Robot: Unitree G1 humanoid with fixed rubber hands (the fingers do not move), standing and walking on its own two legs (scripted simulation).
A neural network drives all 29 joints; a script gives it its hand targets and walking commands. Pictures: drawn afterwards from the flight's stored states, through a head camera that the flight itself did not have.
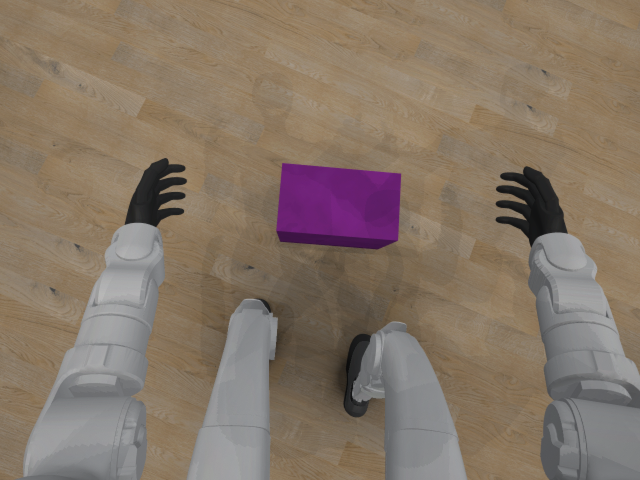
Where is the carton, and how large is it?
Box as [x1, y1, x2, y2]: [276, 163, 400, 248]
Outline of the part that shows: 282,163 276,228 280,241 379,248 397,240 400,188 399,173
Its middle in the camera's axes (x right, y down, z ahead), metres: +0.04 -0.06 +0.95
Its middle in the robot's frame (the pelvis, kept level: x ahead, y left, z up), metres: +0.49 -0.04 -0.56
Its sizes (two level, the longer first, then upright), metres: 0.267 0.152 0.211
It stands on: the floor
